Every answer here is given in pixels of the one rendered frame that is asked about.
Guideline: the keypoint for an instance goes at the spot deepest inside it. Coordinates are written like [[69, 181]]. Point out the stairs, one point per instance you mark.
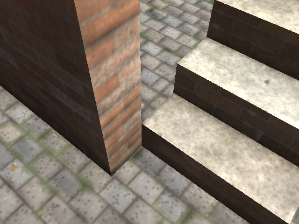
[[231, 125]]

